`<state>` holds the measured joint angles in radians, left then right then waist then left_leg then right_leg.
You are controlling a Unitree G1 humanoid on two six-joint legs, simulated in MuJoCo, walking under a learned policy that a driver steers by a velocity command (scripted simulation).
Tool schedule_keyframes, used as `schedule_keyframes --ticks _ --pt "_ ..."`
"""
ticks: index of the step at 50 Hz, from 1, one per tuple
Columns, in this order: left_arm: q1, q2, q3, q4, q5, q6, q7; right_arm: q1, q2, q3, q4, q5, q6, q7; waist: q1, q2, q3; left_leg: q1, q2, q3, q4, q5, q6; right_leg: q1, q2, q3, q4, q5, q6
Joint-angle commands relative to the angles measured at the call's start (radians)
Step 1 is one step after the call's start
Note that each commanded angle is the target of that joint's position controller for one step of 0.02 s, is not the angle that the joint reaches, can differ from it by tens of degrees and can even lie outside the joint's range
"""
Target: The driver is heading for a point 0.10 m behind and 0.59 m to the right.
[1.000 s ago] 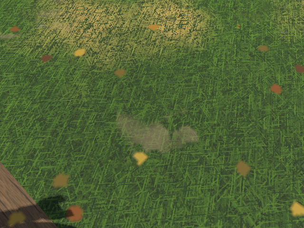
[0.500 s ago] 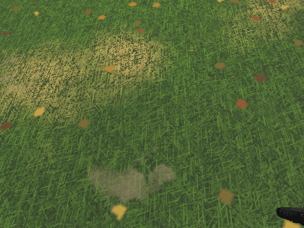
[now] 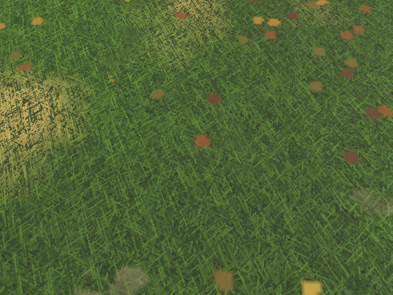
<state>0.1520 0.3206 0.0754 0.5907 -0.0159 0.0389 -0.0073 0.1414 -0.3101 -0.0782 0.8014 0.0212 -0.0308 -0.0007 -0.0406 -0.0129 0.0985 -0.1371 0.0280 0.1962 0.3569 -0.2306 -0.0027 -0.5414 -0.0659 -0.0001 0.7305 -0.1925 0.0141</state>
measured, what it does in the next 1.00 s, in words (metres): walks ahead, turning right: right foot, then left foot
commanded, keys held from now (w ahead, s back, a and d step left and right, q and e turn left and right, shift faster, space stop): w+e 0.06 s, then e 0.08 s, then w+e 0.48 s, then w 0.12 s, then no key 0.26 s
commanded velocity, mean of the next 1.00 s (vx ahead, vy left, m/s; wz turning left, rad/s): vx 0.33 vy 0.00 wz -0.48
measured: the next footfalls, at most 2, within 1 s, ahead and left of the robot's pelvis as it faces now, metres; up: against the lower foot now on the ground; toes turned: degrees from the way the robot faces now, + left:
right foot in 0.08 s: +0.13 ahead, -0.12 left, +0.00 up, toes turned -6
left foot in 0.52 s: +0.34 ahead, +0.07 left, +0.00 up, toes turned -22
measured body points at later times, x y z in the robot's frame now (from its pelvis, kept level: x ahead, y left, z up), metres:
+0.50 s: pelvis +0.19 -0.01 -0.01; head +0.20 -0.03 +0.44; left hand +0.35 +0.25 -0.10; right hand +0.32 -0.32 -0.09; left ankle +0.30 +0.09 -0.74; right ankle +0.09 -0.12 -0.74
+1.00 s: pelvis +0.40 -0.11 -0.02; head +0.44 -0.13 +0.43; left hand +0.72 -0.02 -0.09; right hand +0.26 -0.35 -0.15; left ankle +0.31 +0.08 -0.72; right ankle +0.46 -0.25 -0.74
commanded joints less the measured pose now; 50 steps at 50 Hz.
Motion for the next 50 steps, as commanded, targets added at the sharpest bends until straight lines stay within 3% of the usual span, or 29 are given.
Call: schedule_keyframes --ticks 1,3,4,5,6,7,8,9,10,13,17,21,23,25,26,27,28,29,30,31,33,37,40,42,45,47,48,49,50 --pt "0.027 0.091 0.033 -0.080 -0.004 0.007 -0.015 -0.060 -0.197 -0.047 -0.066 0.021 -0.005 0.006 0.039 0.101 -0.130 0.010 0.299 -0.122 -0.066 0.209 0.173 0.156 -0.001 -0.020 -0.066 -0.041 -0.045" --pt "0.059 0.110 0.046 -0.070 0.000 0.007 -0.011 -0.041 -0.185 -0.044 -0.053 0.028 0.000 0.013 0.065 0.067 -0.116 -0.030 0.274 -0.092 0.027 0.020 0.137 0.260 0.040 -0.065 -0.166 -0.049 -0.088" --pt "0.146 0.156 0.072 -0.046 -0.001 0.004 0.001 -0.026 -0.143 -0.030 -0.047 0.014 0.002 0.018 0.101 0.003 -0.145 -0.092 0.217 -0.038 0.220 0.108 0.099 0.405 0.063 -0.044 -0.225 -0.027 -0.127" --pt "0.241 0.293 0.108 -0.045 0.001 -0.003 0.022 -0.035 -0.082 -0.008 -0.090 -0.023 0.001 0.017 0.108 -0.245 -0.199 -0.350 0.079 0.053 0.621 -0.059 0.004 0.613 -0.152 0.338 -0.318 0.147 -0.251" --pt "0.230 0.304 0.094 -0.082 0.018 -0.031 0.012 -0.081 -0.071 0.004 -0.138 -0.036 -0.010 0.012 0.110 -0.307 -0.259 -0.598 -0.070 -0.130 0.853 -0.450 -0.032 0.683 -0.300 0.712 -0.418 0.203 -0.423" --pt "0.201 0.214 0.065 -0.085 0.015 -0.058 0.000 -0.098 -0.132 -0.013 -0.128 -0.014 -0.015 0.020 0.117 -0.162 -0.257 -0.622 -0.016 -0.239 0.917 -0.412 -0.028 0.672 -0.292 0.602 -0.407 0.332 -0.395" --pt "0.190 0.178 0.053 -0.074 0.001 -0.074 -0.002 -0.078 -0.137 -0.014 -0.122 -0.001 -0.020 0.028 0.090 -0.120 -0.242 -0.600 0.023 -0.256 0.876 -0.332 -0.009 0.630 -0.242 0.492 -0.387 0.272 -0.343" --pt "0.167 0.161 0.051 -0.068 -0.015 -0.075 -0.001 -0.072 -0.135 -0.016 -0.109 -0.010 -0.025 0.028 0.073 -0.054 -0.223 -0.585 0.054 -0.258 0.798 -0.260 -0.002 0.584 -0.198 0.434 -0.400 0.129 -0.292" --pt "0.136 0.149 0.043 -0.072 -0.018 -0.071 0.005 -0.093 -0.143 -0.020 -0.110 -0.017 -0.025 0.027 0.066 -0.062 -0.191 -0.553 0.065 -0.255 0.723 -0.197 -0.003 0.524 -0.174 0.407 -0.430 0.045 -0.273" --pt "0.105 0.160 0.039 -0.088 0.012 -0.075 0.022 -0.102 -0.110 -0.011 -0.101 -0.018 -0.028 0.034 0.051 -0.085 -0.158 -0.472 0.024 -0.230 0.586 -0.052 -0.025 0.429 -0.120 0.368 -0.491 -0.020 -0.274" --pt "0.139 0.177 0.045 -0.057 0.001 -0.078 0.031 -0.170 -0.073 0.006 -0.116 -0.018 -0.039 0.033 0.081 -0.099 -0.117 -0.406 -0.015 -0.239 0.331 0.043 -0.048 0.383 -0.086 0.334 -0.483 -0.060 -0.256" --pt "0.166 0.175 0.045 -0.030 -0.003 -0.073 0.025 -0.189 -0.091 0.003 -0.133 -0.007 -0.055 0.041 0.093 -0.111 -0.104 -0.308 -0.038 -0.251 0.223 0.075 -0.042 0.325 -0.086 0.385 -0.443 -0.115 -0.239" --pt "0.157 0.159 0.041 -0.025 -0.003 -0.071 0.022 -0.146 -0.109 -0.007 -0.126 -0.003 -0.066 0.042 0.067 -0.121 -0.107 -0.225 -0.043 -0.252 0.189 0.062 -0.023 0.299 -0.080 0.424 -0.401 -0.152 -0.223" --pt "0.139 0.112 0.026 -0.024 -0.003 -0.068 0.023 -0.030 -0.117 -0.020 -0.092 -0.009 -0.075 0.037 0.003 -0.116 -0.125 -0.052 -0.037 -0.238 0.124 0.079 0.004 0.229 -0.025 0.415 -0.301 -0.204 -0.179" --pt "0.135 0.054 0.008 -0.029 0.002 -0.069 0.026 0.086 -0.152 -0.033 -0.071 -0.018 -0.079 0.029 -0.044 -0.054 -0.173 0.112 0.073 -0.345 0.098 0.011 0.048 0.124 0.028 0.355 -0.128 -0.284 -0.133" --pt "0.168 -0.010 -0.013 -0.064 -0.006 -0.076 0.027 0.189 -0.246 -0.052 -0.059 -0.040 -0.074 0.021 -0.044 0.199 -0.235 0.312 0.297 -0.706 -0.048 -0.296 0.167 -0.120 0.155 0.189 0.211 -0.432 -0.063" --pt "0.198 0.065 0.001 -0.076 -0.029 -0.085 0.031 0.200 -0.247 -0.055 -0.047 -0.036 -0.072 0.030 -0.027 0.289 -0.198 0.301 0.393 -0.998 -0.151 -0.568 0.246 -0.280 0.116 0.181 0.412 -0.420 -0.042" --pt "0.171 0.128 0.019 -0.055 -0.029 -0.082 0.032 0.145 -0.178 -0.037 -0.066 -0.020 -0.071 0.026 -0.024 0.204 -0.116 0.239 0.369 -0.908 -0.154 -0.565 0.227 -0.315 0.065 0.189 0.489 -0.331 -0.038" --pt "0.137 0.140 0.025 -0.045 -0.017 -0.077 0.031 0.110 -0.132 -0.025 -0.073 -0.017 -0.067 0.021 -0.018 0.155 -0.070 0.182 0.318 -0.761 -0.140 -0.434 0.191 -0.304 0.040 0.170 0.496 -0.251 -0.034" --pt "0.124 0.127 0.026 -0.038 -0.007 -0.076 0.030 0.084 -0.104 -0.016 -0.076 -0.023 -0.065 0.016 -0.007 0.128 -0.062 0.139 0.277 -0.652 -0.145 -0.303 0.169 -0.277 0.020 0.164 0.478 -0.186 -0.032" --pt "0.103 0.080 0.017 -0.037 -0.009 -0.080 0.020 0.092 -0.077 -0.005 -0.060 -0.032 -0.068 0.010 0.001 0.128 -0.050 0.078 0.221 -0.504 -0.174 -0.106 0.158 -0.219 -0.007 0.156 0.429 -0.104 -0.031" --pt "0.043 0.026 -0.004 -0.055 -0.001 -0.088 0.013 0.149 -0.097 -0.009 -0.020 -0.022 -0.077 0.010 -0.006 0.097 -0.050 0.099 0.207 -0.362 -0.199 0.175 0.195 -0.241 0.002 0.129 0.285 -0.013 -0.009" --pt "-0.029 -0.016 -0.026 -0.072 0.014 -0.103 -0.002 0.126 -0.118 -0.006 -0.006 -0.015 -0.060 0.002 -0.006 0.100 -0.045 0.058 0.165 -0.221 -0.165 0.528 0.172 -0.126 0.008 0.038 0.047 0.106 0.004" --pt "-0.089 -0.031 -0.033 -0.078 0.011 -0.112 -0.019 0.175 -0.134 -0.005 0.017 -0.007 -0.050 -0.002 -0.034 0.108 -0.064 0.052 0.154 -0.181 -0.142 0.606 0.157 -0.022 0.034 -0.014 -0.070 0.195 0.003" --pt "-0.093 0.009 -0.016 -0.079 0.008 -0.115 -0.034 0.203 -0.163 -0.007 0.038 0.005 -0.036 -0.004 -0.010 0.132 -0.095 0.120 0.183 -0.192 -0.065 0.684 0.136 0.075 0.068 -0.009 -0.179 0.193 -0.040" --pt "0.050 0.064 0.012 -0.031 0.020 -0.116 -0.029 0.174 -0.169 -0.008 0.035 0.012 -0.030 -0.009 0.087 0.117 -0.174 0.118 0.158 -0.171 0.105 0.781 0.097 0.289 0.104 -0.021 -0.288 0.273 -0.096" --pt "0.126 0.111 0.028 -0.008 0.030 -0.112 -0.016 0.190 -0.144 0.001 0.031 0.002 -0.034 -0.009 0.123 0.080 -0.231 0.030 0.115 -0.143 0.252 0.684 0.057 0.465 0.062 0.009 -0.298 0.464 -0.126" --pt "0.228 0.188 0.037 -0.001 0.059 -0.098 0.003 0.221 -0.074 0.029 -0.007 -0.043 -0.043 -0.004 0.128 -0.116 -0.385 -0.217 0.038 -0.120 0.572 0.169 0.005 0.788 -0.187 0.265 -0.170 0.978 -0.226" --pt "0.199 0.152 0.011 -0.006 0.057 -0.091 0.002 0.375 -0.018 0.058 0.025 -0.038 -0.042 0.013 0.059 -0.244 -0.571 -0.350 -0.037 -0.240 0.816 -0.486 -0.032 0.918 -0.395 0.529 -0.188 1.092 -0.405"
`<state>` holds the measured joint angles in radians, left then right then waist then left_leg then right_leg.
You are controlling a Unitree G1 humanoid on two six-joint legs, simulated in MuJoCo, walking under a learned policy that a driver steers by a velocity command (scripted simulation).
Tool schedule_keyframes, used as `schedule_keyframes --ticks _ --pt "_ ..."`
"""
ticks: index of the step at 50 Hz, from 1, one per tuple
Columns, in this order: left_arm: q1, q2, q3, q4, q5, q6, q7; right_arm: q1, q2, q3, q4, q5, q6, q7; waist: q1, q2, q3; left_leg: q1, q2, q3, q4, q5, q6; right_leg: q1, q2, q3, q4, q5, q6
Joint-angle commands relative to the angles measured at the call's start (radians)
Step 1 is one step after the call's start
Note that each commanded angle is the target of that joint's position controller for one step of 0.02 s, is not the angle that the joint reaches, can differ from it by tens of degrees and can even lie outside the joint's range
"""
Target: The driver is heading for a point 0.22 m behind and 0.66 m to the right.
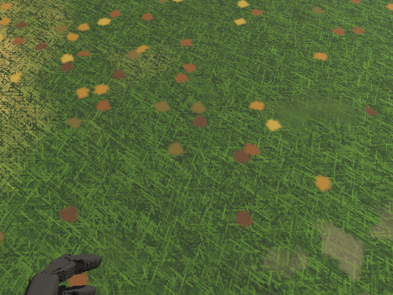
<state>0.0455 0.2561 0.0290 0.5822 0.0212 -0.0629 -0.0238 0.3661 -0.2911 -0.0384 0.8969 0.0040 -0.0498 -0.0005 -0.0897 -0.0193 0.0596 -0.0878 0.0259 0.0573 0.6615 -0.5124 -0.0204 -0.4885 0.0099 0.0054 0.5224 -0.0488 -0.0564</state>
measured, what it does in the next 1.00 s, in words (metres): walks ahead, turning right: left foot, then right foot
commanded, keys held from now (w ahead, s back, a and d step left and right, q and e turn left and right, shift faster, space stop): no key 0.12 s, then e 0.50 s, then w+e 0.38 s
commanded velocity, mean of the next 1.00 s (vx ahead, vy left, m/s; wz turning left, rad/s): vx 0.14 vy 0.00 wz -0.42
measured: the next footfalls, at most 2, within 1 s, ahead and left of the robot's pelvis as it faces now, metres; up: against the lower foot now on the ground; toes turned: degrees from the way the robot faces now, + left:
left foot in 0.34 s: +0.14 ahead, +0.13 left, +0.00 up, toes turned -5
right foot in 0.76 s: +0.07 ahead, -0.12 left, +0.00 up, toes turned -21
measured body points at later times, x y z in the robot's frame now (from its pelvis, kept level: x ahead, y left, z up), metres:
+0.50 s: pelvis +0.07 +0.03 +0.02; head +0.10 +0.04 +0.47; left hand +0.25 +0.30 -0.10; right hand +0.15 -0.27 -0.08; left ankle +0.10 +0.13 -0.72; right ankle +0.05 -0.10 -0.65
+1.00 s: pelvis +0.14 -0.05 +0.03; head +0.14 -0.09 +0.47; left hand +0.30 +0.18 -0.07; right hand +0.18 -0.38 -0.08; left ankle +0.31 +0.06 -0.66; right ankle +0.04 -0.10 -0.72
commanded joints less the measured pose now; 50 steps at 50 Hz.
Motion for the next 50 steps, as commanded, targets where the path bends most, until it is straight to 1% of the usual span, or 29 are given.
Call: schedule_keyframes --ticks 1,2,3,5,7,10,13,16,17,18,19,20,22,23,27,31,34,35,37,38,39,40,41,42,43,44,45,48,50 --pt "0.280 0.155 0.050 0.000 -0.003 0.022 0.009 0.104 -0.143 -0.011 -0.046 0.007 -0.008 0.017 0.143 -0.116 -0.506 -0.405 0.011 -0.166 0.558 -0.182 -0.021 0.760 -0.394 0.459 -0.026 0.747 -0.307" --pt "0.196 0.126 0.039 0.003 -0.017 0.023 0.004 0.008 -0.144 -0.013 -0.075 0.023 0.004 0.015 0.127 -0.092 -0.344 -0.477 0.038 -0.135 0.539 -0.139 -0.025 0.646 -0.328 0.351 -0.066 0.614 -0.257" --pt "0.133 0.100 0.030 0.010 -0.022 0.021 0.002 -0.036 -0.119 -0.010 -0.078 0.015 0.017 0.003 0.103 -0.035 -0.252 -0.480 0.064 -0.125 0.480 -0.088 -0.035 0.517 -0.281 0.296 -0.108 0.507 -0.219" --pt "0.043 0.112 0.035 0.022 -0.006 0.020 -0.002 -0.009 -0.096 -0.010 -0.063 0.001 0.053 -0.017 0.037 -0.063 -0.175 -0.303 0.073 -0.102 0.355 0.015 -0.062 0.243 -0.222 0.195 -0.193 0.369 -0.180" --pt "0.009 0.131 0.046 0.035 0.008 0.019 -0.001 0.009 -0.073 -0.007 -0.060 -0.008 0.070 -0.032 0.025 -0.111 -0.160 -0.213 0.043 -0.068 0.250 0.051 -0.074 0.141 -0.193 0.160 -0.225 0.283 -0.188" --pt "0.022 0.172 0.063 0.053 -0.007 0.032 0.013 -0.071 -0.096 -0.016 -0.093 -0.014 0.083 -0.049 0.059 -0.115 -0.157 -0.213 0.024 -0.077 0.158 0.132 -0.055 0.135 -0.201 0.217 -0.246 0.030 -0.193" --pt "0.028 0.178 0.069 0.069 -0.019 0.048 0.030 -0.136 -0.100 -0.021 -0.125 -0.013 0.080 -0.049 0.075 -0.115 -0.122 -0.223 0.005 -0.089 0.089 0.172 -0.029 0.121 -0.197 0.281 -0.250 -0.170 -0.177" --pt "0.012 0.160 0.065 0.076 -0.037 0.065 0.045 -0.102 -0.089 -0.025 -0.126 -0.020 0.061 -0.037 0.030 -0.092 -0.118 -0.101 -0.018 -0.064 -0.125 0.293 0.011 0.082 -0.149 0.296 -0.167 -0.178 -0.119" --pt "0.038 0.129 0.057 0.082 -0.037 0.069 0.048 -0.066 -0.128 -0.035 -0.129 -0.030 0.056 -0.038 0.019 -0.033 -0.122 -0.025 0.058 -0.131 -0.225 0.323 0.044 0.028 -0.099 0.272 -0.080 -0.214 -0.064" --pt "0.047 0.071 0.047 0.059 -0.035 0.069 0.049 -0.067 -0.234 -0.061 -0.135 -0.044 0.059 -0.043 0.053 0.214 -0.101 -0.002 0.257 -0.329 -0.328 0.358 0.142 -0.106 0.043 0.108 0.131 -0.381 0.016" --pt "0.044 0.128 0.063 0.046 -0.030 0.064 0.053 -0.100 -0.228 -0.063 -0.152 -0.060 0.056 -0.039 0.032 0.324 -0.097 -0.093 0.411 -0.507 -0.410 0.445 0.288 -0.122 0.084 0.045 0.371 -0.566 0.056" --pt "0.077 0.188 0.090 0.067 -0.035 0.068 0.052 -0.154 -0.178 -0.045 -0.180 -0.062 0.047 -0.043 0.054 0.239 -0.096 -0.103 0.386 -0.458 -0.398 0.506 0.303 -0.111 0.052 0.111 0.537 -0.543 0.068" --pt "0.160 0.181 0.103 0.118 -0.042 0.092 0.062 -0.262 -0.131 -0.036 -0.202 -0.032 0.038 -0.045 0.107 0.167 -0.090 -0.059 0.287 -0.281 -0.346 0.583 0.219 -0.142 0.036 0.106 0.645 -0.441 0.099" --pt "0.159 0.167 0.102 0.121 -0.038 0.102 0.065 -0.266 -0.119 -0.032 -0.203 -0.020 0.038 -0.046 0.100 0.156 -0.085 -0.035 0.278 -0.237 -0.333 0.638 0.210 -0.160 0.027 0.103 0.664 -0.404 0.118" --pt "0.077 0.107 0.079 0.067 -0.049 0.112 0.052 -0.212 -0.133 -0.042 -0.184 -0.020 0.059 -0.058 0.049 0.171 -0.097 0.056 0.261 -0.124 -0.335 0.671 0.221 -0.142 -0.009 0.031 0.490 -0.329 0.162" --pt "0.051 0.097 0.065 0.026 -0.045 0.115 0.027 -0.214 -0.184 -0.066 -0.176 -0.011 0.070 -0.051 0.033 0.196 -0.120 0.038 0.290 -0.069 -0.329 0.706 0.229 0.013 -0.035 -0.031 0.287 -0.342 0.142" --pt "0.050 0.119 0.071 0.013 -0.046 0.125 0.009 -0.199 -0.212 -0.082 -0.162 0.012 0.062 -0.032 0.030 0.189 -0.111 -0.006 0.317 -0.075 -0.376 0.363 0.219 0.095 -0.035 -0.075 0.169 -0.331 0.091" --pt "0.065 0.121 0.073 0.016 -0.047 0.124 0.003 -0.208 -0.216 -0.084 -0.158 0.021 0.057 -0.026 0.048 0.186 -0.097 -0.038 0.318 -0.073 -0.380 0.242 0.204 0.140 -0.033 -0.086 0.106 -0.310 0.064" --pt "0.180 0.134 0.088 0.072 -0.050 0.116 -0.001 -0.227 -0.177 -0.075 -0.147 0.030 0.050 -0.019 0.109 0.145 -0.095 -0.164 0.280 -0.010 -0.292 0.087 0.150 0.344 0.009 -0.123 -0.038 -0.256 0.006" --pt "0.300 0.170 0.110 0.120 -0.060 0.110 0.008 -0.219 -0.118 -0.059 -0.142 0.017 0.045 -0.011 0.149 0.050 -0.126 -0.288 0.229 0.061 -0.115 0.028 0.100 0.522 -0.005 -0.057 -0.083 -0.283 -0.038" --pt "0.413 0.289 0.141 0.133 -0.059 0.099 0.025 -0.291 -0.034 -0.031 -0.198 -0.019 0.036 -0.001 0.188 -0.243 -0.125 -0.607 0.089 0.166 0.315 -0.110 0.000 0.684 -0.262 0.375 -0.189 -0.351 -0.172" --pt "0.387 0.308 0.130 0.098 -0.034 0.055 0.008 -0.375 -0.073 -0.040 -0.255 -0.001 0.011 -0.003 0.203 -0.224 -0.104 -0.806 -0.015 -0.037 0.478 -0.146 -0.009 0.630 -0.382 0.717 -0.311 -0.499 -0.325" --pt "0.338 0.234 0.106 0.095 -0.030 0.026 0.004 -0.401 -0.131 -0.057 -0.260 0.026 -0.008 0.005 0.186 -0.148 -0.046 -0.845 0.040 -0.104 0.504 -0.056 0.013 0.606 -0.373 0.647 -0.347 -0.531 -0.304" --pt "0.297 0.187 0.088 0.093 -0.038 0.009 0.009 -0.373 -0.157 -0.066 -0.245 0.030 -0.023 0.012 0.152 -0.139 -0.006 -0.832 0.064 -0.112 0.471 0.064 0.029 0.575 -0.329 0.554 -0.350 -0.500 -0.261" --pt "0.261 0.167 0.080 0.086 -0.045 0.005 0.016 -0.346 -0.163 -0.071 -0.219 0.010 -0.035 0.009 0.131 -0.097 0.000 -0.803 0.078 -0.112 0.430 0.150 0.026 0.556 -0.288 0.480 -0.346 -0.418 -0.226" --pt "0.242 0.160 0.074 0.083 -0.045 0.006 0.023 -0.337 -0.163 -0.074 -0.211 -0.006 -0.044 0.009 0.116 -0.098 0.005 -0.765 0.081 -0.113 0.372 0.220 0.015 0.534 -0.255 0.420 -0.352 -0.318 -0.206" --pt "0.243 0.158 0.070 0.079 -0.036 0.006 0.031 -0.334 -0.151 -0.073 -0.204 -0.010 -0.049 0.012 0.109 -0.101 -0.004 -0.725 0.070 -0.105 0.338 0.284 0.004 0.516 -0.229 0.380 -0.359 -0.240 -0.193" --pt "0.283 0.178 0.076 0.086 -0.033 0.002 0.047 -0.368 -0.103 -0.060 -0.212 -0.006 -0.051 0.017 0.119 -0.066 -0.011 -0.673 0.031 -0.088 0.168 0.421 -0.029 0.487 -0.186 0.293 -0.357 -0.084 -0.178" --pt "0.304 0.190 0.080 0.094 -0.036 0.004 0.053 -0.413 -0.074 -0.049 -0.227 -0.002 -0.052 0.022 0.136 -0.077 0.001 -0.607 0.003 -0.084 0.032 0.500 -0.042 0.432 -0.160 0.258 -0.348 -0.068 -0.160"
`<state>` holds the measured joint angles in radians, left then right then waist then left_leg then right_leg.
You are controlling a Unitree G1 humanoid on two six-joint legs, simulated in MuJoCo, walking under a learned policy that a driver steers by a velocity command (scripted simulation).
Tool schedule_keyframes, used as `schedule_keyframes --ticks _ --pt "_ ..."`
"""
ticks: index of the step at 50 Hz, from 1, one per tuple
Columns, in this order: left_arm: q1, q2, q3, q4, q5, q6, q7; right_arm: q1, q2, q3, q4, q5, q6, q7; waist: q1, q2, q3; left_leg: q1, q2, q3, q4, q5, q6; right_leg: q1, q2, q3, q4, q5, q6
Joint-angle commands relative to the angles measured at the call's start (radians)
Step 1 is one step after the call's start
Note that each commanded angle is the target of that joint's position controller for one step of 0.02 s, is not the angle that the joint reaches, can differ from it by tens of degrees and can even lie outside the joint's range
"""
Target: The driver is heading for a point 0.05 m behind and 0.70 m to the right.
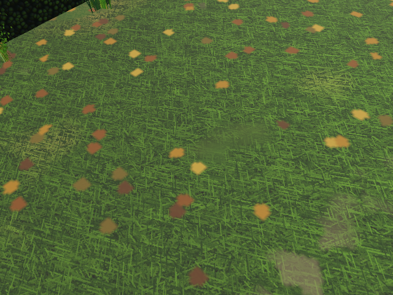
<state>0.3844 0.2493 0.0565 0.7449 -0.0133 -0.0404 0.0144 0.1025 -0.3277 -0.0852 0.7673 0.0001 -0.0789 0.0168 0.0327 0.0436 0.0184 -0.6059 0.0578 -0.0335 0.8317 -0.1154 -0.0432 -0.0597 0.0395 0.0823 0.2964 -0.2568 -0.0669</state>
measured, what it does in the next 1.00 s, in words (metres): walks ahead, turning right: left foot, then right foot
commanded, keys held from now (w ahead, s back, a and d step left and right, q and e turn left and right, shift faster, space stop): w+e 1.00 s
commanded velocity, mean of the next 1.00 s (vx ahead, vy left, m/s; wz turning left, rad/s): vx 0.47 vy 0.00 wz -0.60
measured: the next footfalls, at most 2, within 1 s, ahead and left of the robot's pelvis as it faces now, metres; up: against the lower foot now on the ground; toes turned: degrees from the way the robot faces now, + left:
left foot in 0.22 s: +0.30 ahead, +0.13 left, +0.00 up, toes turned -10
right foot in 0.74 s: +0.50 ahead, -0.22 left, +0.00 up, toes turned -29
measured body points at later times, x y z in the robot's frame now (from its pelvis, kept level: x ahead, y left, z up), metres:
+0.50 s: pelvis +0.26 +0.02 -0.01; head +0.29 +0.01 +0.44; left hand +0.49 +0.25 -0.10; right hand +0.24 -0.27 -0.13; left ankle +0.26 +0.14 -0.75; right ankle +0.29 -0.14 -0.67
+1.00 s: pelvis +0.50 -0.14 +0.00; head +0.52 -0.18 +0.44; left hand +0.72 +0.05 -0.10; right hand +0.52 -0.47 -0.09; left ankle +0.71 -0.05 -0.68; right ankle +0.46 -0.20 -0.75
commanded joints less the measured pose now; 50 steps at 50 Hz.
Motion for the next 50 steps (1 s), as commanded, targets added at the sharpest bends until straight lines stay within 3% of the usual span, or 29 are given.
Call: schedule_keyframes --ticks 1,4,8,10,11,12,13,14,15,16,17,18,20,22,27,30,32,34,35,36,37,38,39,40,41,42,44,47,50 --pt "-0.020 0.202 0.055 -0.063 -0.003 -0.017 0.017 -0.176 -0.030 0.002 -0.108 0.005 -0.024 0.009 0.024 -0.149 0.049 -0.057 -0.040 0.009 -0.189 0.131 -0.023 -0.023 -0.184 0.175 -0.119 0.143 -0.145" --pt "0.032 0.209 0.058 -0.039 -0.013 -0.014 0.018 -0.242 -0.029 0.009 -0.142 0.014 -0.030 0.023 0.048 -0.147 0.071 -0.003 -0.053 0.000 -0.277 0.155 -0.017 -0.049 -0.200 0.205 -0.095 0.142 -0.139" --pt "0.023 0.217 0.066 -0.031 -0.016 -0.005 0.023 -0.193 -0.075 -0.004 -0.145 0.017 -0.044 0.029 0.010 -0.174 0.057 0.100 -0.054 -0.026 -0.332 0.098 0.023 -0.006 -0.240 0.273 -0.019 0.228 -0.109" --pt "0.000 0.203 0.062 -0.039 -0.008 0.003 0.020 -0.060 -0.116 -0.026 -0.117 0.015 -0.050 0.018 -0.058 -0.198 -0.014 0.289 -0.082 0.014 -0.362 0.039 0.065 -0.008 -0.204 0.267 0.116 0.437 -0.080" --pt "-0.015 0.171 0.049 -0.051 0.001 0.005 0.014 0.076 -0.151 -0.042 -0.093 0.008 -0.051 0.008 -0.127 -0.179 -0.126 0.515 -0.035 -0.014 -0.362 0.047 0.106 -0.078 -0.137 0.226 0.311 0.464 -0.044" --pt "0.003 0.103 0.023 -0.078 0.028 0.005 0.012 0.250 -0.214 -0.051 -0.083 -0.009 -0.045 -0.003 -0.174 -0.034 -0.322 0.828 0.161 -0.228 -0.329 -0.065 0.166 -0.249 -0.050 0.160 0.623 0.199 -0.006" --pt "0.157 0.035 0.008 -0.102 -0.024 -0.008 0.011 0.272 -0.244 -0.055 -0.053 -0.021 -0.038 0.012 -0.072 0.362 -0.426 1.048 0.366 -0.748 -0.510 -0.327 0.304 -0.578 0.062 0.118 0.924 -0.364 0.044" --pt "0.107 0.164 0.031 -0.066 -0.044 -0.008 0.013 0.216 -0.125 -0.027 -0.075 -0.003 -0.036 0.012 -0.095 0.205 -0.288 0.942 0.339 -0.721 -0.570 -0.490 0.268 -0.672 -0.023 0.140 1.030 -0.300 0.050" --pt "-0.004 0.213 0.045 -0.081 -0.037 -0.006 0.010 0.160 -0.075 -0.015 -0.081 0.005 -0.029 0.004 -0.108 0.109 -0.153 0.799 0.304 -0.530 -0.572 -0.429 0.230 -0.691 -0.064 0.093 1.023 -0.205 0.048" --pt "-0.049 0.199 0.043 -0.086 -0.024 -0.003 0.012 0.116 -0.066 -0.009 -0.079 -0.002 -0.024 0.001 -0.085 0.027 -0.083 0.667 0.265 -0.404 -0.584 -0.282 0.217 -0.647 -0.106 0.065 0.994 -0.136 0.049" --pt "-0.077 0.182 0.044 -0.093 -0.012 -0.003 0.008 0.096 -0.049 -0.006 -0.068 -0.008 -0.021 -0.002 -0.070 0.022 -0.036 0.576 0.230 -0.316 -0.606 -0.186 0.215 -0.619 -0.134 0.062 0.947 -0.095 0.047" --pt "-0.065 0.159 0.043 -0.094 -0.017 0.003 0.002 0.086 -0.046 -0.004 -0.062 -0.016 -0.026 -0.007 -0.049 0.053 -0.027 0.518 0.210 -0.245 -0.633 -0.139 0.210 -0.569 -0.157 0.059 0.924 -0.069 0.044" --pt "-0.072 0.117 0.034 -0.103 -0.021 0.016 -0.002 0.084 -0.045 -0.007 -0.046 -0.007 -0.038 -0.009 -0.040 0.059 -0.003 0.475 0.208 -0.160 -0.679 -0.079 0.229 -0.573 -0.172 0.036 0.889 -0.057 0.048" --pt "-0.115 0.100 0.028 -0.129 -0.014 0.025 -0.003 0.089 -0.070 -0.015 -0.031 -0.001 -0.046 -0.010 -0.038 0.034 0.025 0.467 0.224 -0.100 -0.710 -0.020 0.248 -0.625 -0.184 0.034 0.823 -0.017 0.058" --pt "-0.225 0.087 0.015 -0.158 -0.009 0.009 -0.031 0.098 -0.110 -0.025 -0.015 0.000 -0.033 -0.014 -0.069 0.005 0.048 0.506 0.187 0.099 -0.717 0.123 0.223 -0.615 -0.172 -0.024 0.556 0.233 0.065" --pt "-0.322 0.077 0.008 -0.191 -0.010 0.005 -0.052 0.149 -0.138 -0.031 0.002 0.012 -0.017 -0.017 -0.106 -0.005 0.072 0.559 0.197 0.163 -0.708 0.142 0.200 -0.585 -0.152 -0.082 0.420 0.271 0.048" --pt "-0.355 0.090 0.012 -0.214 -0.012 0.007 -0.063 0.171 -0.159 -0.038 0.013 0.025 -0.003 -0.016 -0.106 0.000 0.083 0.626 0.219 0.186 -0.678 0.205 0.186 -0.581 -0.137 -0.103 0.365 0.226 0.024" --pt "-0.328 0.125 0.029 -0.223 -0.007 0.012 -0.067 0.171 -0.190 -0.046 0.014 0.036 0.012 -0.018 -0.068 0.025 0.042 0.683 0.226 0.220 -0.561 0.508 0.166 -0.499 -0.080 -0.153 0.340 0.124 -0.015" --pt "-0.256 0.155 0.047 -0.212 -0.006 0.016 -0.065 0.168 -0.203 -0.050 0.011 0.041 0.021 -0.020 -0.020 0.038 -0.010 0.690 0.218 0.241 -0.432 0.670 0.154 -0.397 -0.036 -0.182 0.333 0.076 -0.041" --pt "-0.104 0.199 0.075 -0.173 -0.009 0.021 -0.059 0.154 -0.195 -0.046 0.005 0.046 0.029 -0.023 0.070 0.026 -0.089 0.630 0.191 0.273 -0.230 0.733 0.128 -0.188 0.015 -0.202 0.280 0.111 -0.076" --pt "0.084 0.270 0.112 -0.122 -0.015 0.032 -0.042 0.170 -0.154 -0.027 -0.006 0.026 0.027 -0.028 0.152 -0.037 -0.183 0.413 0.154 0.276 0.062 0.528 0.083 0.125 -0.012 -0.098 0.268 0.123 -0.121" --pt "0.050 0.402 0.128 -0.128 -0.029 0.025 -0.032 0.270 0.004 0.025 -0.071 -0.024 0.008 -0.017 0.012 -0.341 -0.255 -0.051 -0.033 0.217 0.443 -0.418 0.016 0.445 -0.290 0.473 0.195 -0.046 -0.301" --pt "0.073 0.326 0.101 -0.174 -0.019 0.003 -0.040 0.181 -0.061 0.023 -0.083 0.009 -0.030 -0.007 0.080 -0.230 -0.419 -0.161 -0.078 -0.037 0.572 -0.494 0.026 0.495 -0.376 0.786 0.012 -0.245 -0.365" --pt "0.041 0.259 0.079 -0.157 -0.007 -0.016 -0.046 0.065 -0.132 0.005 -0.115 0.050 -0.049 -0.001 0.101 -0.155 -0.266 -0.244 -0.031 -0.053 0.562 -0.386 0.050 0.404 -0.353 0.653 -0.027 -0.179 -0.300" --pt "-0.011 0.235 0.070 -0.154 -0.006 -0.026 -0.046 0.052 -0.115 0.013 -0.120 0.043 -0.061 -0.005 0.057 -0.102 -0.174 -0.217 0.011 -0.050 0.475 -0.296 0.064 0.263 -0.316 0.536 -0.022 -0.081 -0.268" --pt "-0.085 0.201 0.058 -0.162 -0.006 -0.026 -0.044 0.059 -0.113 0.011 -0.106 0.015 -0.063 -0.012 0.012 -0.061 -0.114 -0.148 0.045 -0.054 0.386 -0.243 0.057 0.124 -0.275 0.432 -0.020 0.040 -0.241" --pt "-0.153 0.177 0.046 -0.185 0.013 -0.028 -0.034 0.092 -0.121 0.003 -0.095 -0.003 -0.044 -0.009 -0.043 -0.093 -0.083 -0.032 0.067 -0.059 0.303 -0.184 0.040 -0.027 -0.228 0.341 -0.055 0.187 -0.234" --pt "-0.135 0.198 0.050 -0.162 0.005 -0.033 -0.016 0.067 -0.079 0.014 -0.099 -0.018 -0.019 -0.009 -0.049 -0.071 -0.045 -0.008 0.048 -0.024 0.169 -0.109 -0.008 -0.137 -0.194 0.243 -0.077 0.324 -0.238" --pt "-0.096 0.215 0.055 -0.135 -0.001 -0.027 -0.001 -0.055 -0.042 0.030 -0.131 -0.016 -0.015 -0.006 -0.007 -0.089 -0.005 0.018 0.009 -0.014 -0.074 0.098 -0.033 -0.187 -0.136 0.176 -0.072 0.264 -0.192"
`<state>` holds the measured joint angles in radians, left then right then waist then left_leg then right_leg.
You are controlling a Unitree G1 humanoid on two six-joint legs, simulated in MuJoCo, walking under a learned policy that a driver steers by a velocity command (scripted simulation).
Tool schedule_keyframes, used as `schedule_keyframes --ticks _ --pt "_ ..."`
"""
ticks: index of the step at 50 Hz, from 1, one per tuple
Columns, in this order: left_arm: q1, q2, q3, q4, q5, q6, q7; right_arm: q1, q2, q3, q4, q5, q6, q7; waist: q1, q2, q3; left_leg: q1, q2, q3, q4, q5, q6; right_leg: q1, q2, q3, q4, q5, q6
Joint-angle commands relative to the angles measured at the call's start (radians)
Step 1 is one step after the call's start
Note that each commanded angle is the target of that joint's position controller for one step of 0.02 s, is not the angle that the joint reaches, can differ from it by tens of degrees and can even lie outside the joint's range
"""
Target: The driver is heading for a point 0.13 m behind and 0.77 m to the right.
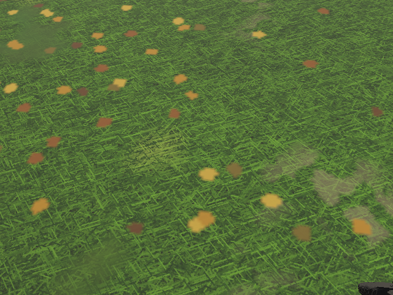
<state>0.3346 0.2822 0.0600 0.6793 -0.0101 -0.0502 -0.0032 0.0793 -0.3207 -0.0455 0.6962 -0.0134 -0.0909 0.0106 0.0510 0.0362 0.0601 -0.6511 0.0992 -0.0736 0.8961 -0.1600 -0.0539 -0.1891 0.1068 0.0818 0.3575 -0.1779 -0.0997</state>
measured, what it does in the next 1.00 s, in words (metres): walks ahead, turning right: left foot, then right foot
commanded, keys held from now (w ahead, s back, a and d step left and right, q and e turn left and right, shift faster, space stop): w+e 0.14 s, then e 0.12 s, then w+e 0.74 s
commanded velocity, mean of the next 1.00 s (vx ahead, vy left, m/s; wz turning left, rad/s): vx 0.44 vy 0.00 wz -0.60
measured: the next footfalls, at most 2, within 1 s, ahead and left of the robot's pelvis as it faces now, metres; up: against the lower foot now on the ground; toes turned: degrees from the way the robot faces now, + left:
left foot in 0.22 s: +0.33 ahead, +0.14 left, +0.00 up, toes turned -11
right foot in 0.74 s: +0.41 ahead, -0.19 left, +0.00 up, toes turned -30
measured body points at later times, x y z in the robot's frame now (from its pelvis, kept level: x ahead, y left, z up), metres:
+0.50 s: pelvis +0.25 +0.04 +0.00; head +0.29 +0.03 +0.45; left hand +0.49 +0.26 -0.09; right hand +0.25 -0.25 -0.12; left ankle +0.29 +0.15 -0.75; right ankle +0.26 -0.12 -0.68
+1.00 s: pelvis +0.44 -0.12 +0.00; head +0.46 -0.16 +0.45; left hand +0.67 +0.07 -0.09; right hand +0.45 -0.45 -0.10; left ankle +0.64 -0.03 -0.68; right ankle +0.38 -0.17 -0.75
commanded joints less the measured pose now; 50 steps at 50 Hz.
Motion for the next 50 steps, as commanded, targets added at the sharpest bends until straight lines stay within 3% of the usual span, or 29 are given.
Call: schedule_keyframes --ticks 1,4,6,8,10,11,12,13,14,15,16,18,20,22,28,33,35,36,37,38,39,40,41,42,43,44,46,50 --pt "-0.032 0.184 0.052 -0.061 -0.006 -0.014 0.019 -0.069 -0.042 -0.006 -0.068 0.000 -0.005 0.004 -0.009 -0.092 -0.040 0.092 -0.051 0.028 -0.212 0.200 -0.024 -0.071 -0.190 0.169 -0.127 0.148 -0.143" --pt "0.021 0.192 0.056 -0.030 -0.013 -0.009 0.021 -0.148 -0.050 -0.007 -0.093 0.015 -0.015 0.015 0.024 -0.103 -0.029 0.151 -0.086 0.020 -0.328 0.272 -0.014 -0.065 -0.203 0.212 -0.100 0.072 -0.121" --pt "0.039 0.179 0.053 -0.015 -0.018 -0.003 0.023 -0.155 -0.074 -0.016 -0.100 0.019 -0.022 0.021 0.021 -0.116 -0.033 0.153 -0.089 -0.006 -0.378 0.237 0.005 0.001 -0.226 0.268 -0.038 0.048 -0.110" --pt "0.031 0.177 0.055 -0.011 -0.015 0.007 0.028 -0.129 -0.096 -0.029 -0.098 0.016 -0.029 0.023 0.000 -0.144 -0.032 0.177 -0.097 -0.010 -0.404 0.145 0.032 0.055 -0.238 0.318 0.038 0.116 -0.091" --pt "-0.002 0.153 0.050 -0.022 -0.013 0.021 0.031 -0.010 -0.120 -0.048 -0.073 -0.002 -0.039 0.013 -0.067 -0.159 -0.093 0.350 -0.108 0.030 -0.472 0.176 0.077 0.062 -0.173 0.303 0.201 0.295 -0.034" --pt "-0.012 0.104 0.032 -0.049 -0.001 0.022 0.030 0.103 -0.166 -0.060 -0.069 -0.022 -0.045 0.007 -0.115 -0.104 -0.229 0.590 0.019 -0.061 -0.421 0.362 0.137 -0.026 -0.113 0.253 0.425 0.224 0.013" --pt "0.143 0.038 0.012 -0.054 -0.004 0.020 0.032 0.191 -0.230 -0.072 -0.059 -0.041 -0.031 0.001 -0.073 0.169 -0.400 0.972 0.298 -0.409 -0.394 0.585 0.312 -0.344 0.032 0.130 0.778 -0.366 0.101" --pt "0.209 0.127 0.021 -0.049 -0.013 0.017 0.030 0.218 -0.188 -0.068 -0.049 -0.004 -0.013 0.011 -0.065 0.262 -0.479 1.012 0.390 -0.646 -0.448 0.446 0.377 -0.467 -0.007 0.133 0.976 -0.510 0.131" --pt "0.129 0.192 0.042 -0.041 -0.024 0.027 0.030 0.185 -0.111 -0.049 -0.070 0.006 0.000 0.005 -0.093 0.138 -0.364 0.922 0.331 -0.514 -0.479 0.274 0.332 -0.524 -0.066 0.130 1.037 -0.427 0.148" --pt "0.036 0.207 0.046 -0.061 -0.021 0.036 0.031 0.148 -0.074 -0.037 -0.071 0.006 0.014 -0.001 -0.101 0.062 -0.265 0.802 0.272 -0.369 -0.510 0.139 0.285 -0.537 -0.107 0.076 1.012 -0.342 0.153" --pt "-0.023 0.197 0.048 -0.079 -0.014 0.044 0.031 0.117 -0.063 -0.032 -0.061 0.005 0.021 -0.003 -0.092 0.043 -0.176 0.674 0.221 -0.285 -0.557 0.047 0.264 -0.529 -0.142 0.052 0.959 -0.283 0.152" --pt "-0.031 0.143 0.041 -0.092 -0.018 0.057 0.022 0.092 -0.072 -0.034 -0.045 -0.001 0.018 -0.008 -0.063 0.095 -0.089 0.512 0.158 -0.180 -0.661 -0.084 0.241 -0.452 -0.182 0.019 0.856 -0.213 0.133" --pt "-0.053 0.097 0.028 -0.105 -0.016 0.058 0.018 0.101 -0.084 -0.042 -0.024 0.006 0.005 -0.010 -0.067 0.096 -0.070 0.491 0.170 -0.130 -0.718 -0.072 0.262 -0.444 -0.197 -0.003 0.766 -0.198 0.127" --pt "-0.098 0.084 0.022 -0.123 -0.008 0.052 0.015 0.119 -0.108 -0.054 -0.004 0.010 -0.005 -0.011 -0.077 0.062 -0.076 0.532 0.200 -0.098 -0.741 -0.026 0.281 -0.473 -0.219 0.002 0.684 -0.150 0.122" --pt "-0.209 0.074 0.013 -0.143 -0.013 0.038 -0.012 0.128 -0.153 -0.069 0.036 0.020 0.002 -0.005 -0.105 0.037 -0.045 0.579 0.189 0.082 -0.767 0.038 0.247 -0.448 -0.223 -0.038 0.445 0.060 0.108" --pt "-0.300 0.083 0.014 -0.181 -0.014 0.042 -0.033 0.176 -0.192 -0.083 0.070 0.042 0.023 0.002 -0.128 0.049 -0.004 0.648 0.211 0.166 -0.725 0.061 0.206 -0.398 -0.200 -0.100 0.311 -0.001 0.068" --pt "-0.273 0.105 0.026 -0.183 -0.008 0.047 -0.037 0.168 -0.216 -0.089 0.075 0.055 0.036 0.001 -0.091 0.058 -0.018 0.664 0.218 0.202 -0.634 0.229 0.184 -0.316 -0.160 -0.145 0.266 -0.074 0.033" --pt "-0.189 0.129 0.044 -0.161 -0.004 0.049 -0.036 0.148 -0.219 -0.089 0.073 0.061 0.042 -0.001 -0.030 0.047 -0.065 0.637 0.190 0.257 -0.494 0.408 0.159 -0.173 -0.114 -0.182 0.200 -0.048 0.006" --pt "-0.022 0.189 0.079 -0.104 -0.009 0.053 -0.028 0.165 -0.183 -0.076 0.072 0.056 0.044 -0.004 0.043 0.008 -0.155 0.538 0.135 0.314 -0.261 0.505 0.125 0.083 -0.055 -0.196 0.166 -0.020 -0.032" --pt "0.152 0.292 0.114 -0.070 -0.022 0.061 -0.008 0.172 -0.111 -0.046 0.043 0.009 0.040 -0.006 0.099 -0.170 -0.233 0.256 0.073 0.330 0.097 0.116 0.060 0.364 -0.236 0.102 0.133 -0.006 -0.112" --pt "0.109 0.381 0.114 -0.104 -0.023 0.041 -0.011 0.179 -0.023 -0.014 -0.031 -0.010 0.012 -0.004 0.010 -0.362 -0.322 -0.125 -0.113 0.161 0.370 -0.467 0.015 0.545 -0.429 0.670 -0.028 -0.265 -0.293" --pt "0.096 0.271 0.083 -0.115 -0.020 0.015 -0.024 0.068 -0.134 -0.036 -0.034 0.035 -0.013 0.004 0.078 -0.192 -0.286 -0.236 -0.073 0.023 0.444 -0.403 0.030 0.514 -0.441 0.658 -0.105 -0.282 -0.272" --pt "0.063 0.222 0.065 -0.107 -0.012 0.000 -0.025 0.048 -0.153 -0.042 -0.047 0.056 -0.029 0.012 0.049 -0.181 -0.194 -0.254 -0.034 0.024 0.398 -0.303 0.057 0.428 -0.417 0.528 -0.097 -0.190 -0.239" --pt "0.010 0.191 0.054 -0.112 -0.012 -0.005 -0.024 0.066 -0.143 -0.039 -0.025 0.037 -0.035 0.007 0.010 -0.112 -0.151 -0.186 0.005 0.017 0.323 -0.227 0.059 0.314 -0.372 0.421 -0.083 -0.080 -0.205" --pt "-0.046 0.168 0.046 -0.120 -0.009 -0.003 -0.020 0.073 -0.142 -0.043 -0.015 0.012 -0.034 0.005 -0.024 -0.103 -0.115 -0.118 0.026 0.013 0.238 -0.170 0.049 0.213 -0.333 0.341 -0.091 0.015 -0.184" --pt "-0.080 0.156 0.038 -0.132 0.002 -0.004 -0.014 0.083 -0.139 -0.044 -0.011 0.007 -0.027 0.008 -0.050 -0.120 -0.104 -0.057 0.033 0.010 0.203 -0.127 0.040 0.145 -0.309 0.303 -0.112 0.081 -0.178" --pt "-0.092 0.166 0.040 -0.128 0.007 -0.011 -0.001 0.085 -0.113 -0.040 -0.006 0.000 -0.013 0.011 -0.067 -0.107 -0.102 -0.011 0.008 0.032 0.139 -0.069 0.010 0.077 -0.287 0.253 -0.132 0.211 -0.188" --pt "-0.032 0.191 0.049 -0.085 -0.005 -0.011 0.021 -0.053 -0.054 -0.016 -0.041 0.002 -0.003 0.010 -0.027 -0.103 -0.047 0.032 -0.047 0.038 -0.159 0.140 -0.022 0.000 -0.226 0.169 -0.134 0.198 -0.148"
